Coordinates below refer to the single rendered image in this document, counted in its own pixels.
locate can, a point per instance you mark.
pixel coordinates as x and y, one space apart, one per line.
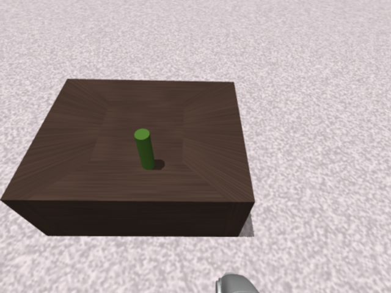
144 146

